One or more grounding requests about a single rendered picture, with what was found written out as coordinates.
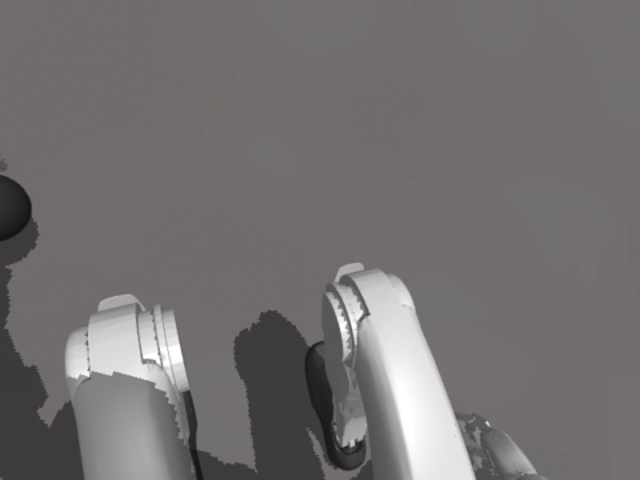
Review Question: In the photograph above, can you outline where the ball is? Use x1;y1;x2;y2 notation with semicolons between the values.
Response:
0;175;31;241

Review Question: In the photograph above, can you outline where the left robot foot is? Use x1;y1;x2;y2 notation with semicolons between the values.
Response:
182;390;203;480

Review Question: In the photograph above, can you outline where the right robot foot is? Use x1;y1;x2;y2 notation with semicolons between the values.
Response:
305;341;366;471

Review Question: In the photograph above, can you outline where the right robot hand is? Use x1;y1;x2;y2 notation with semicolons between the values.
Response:
454;413;537;480

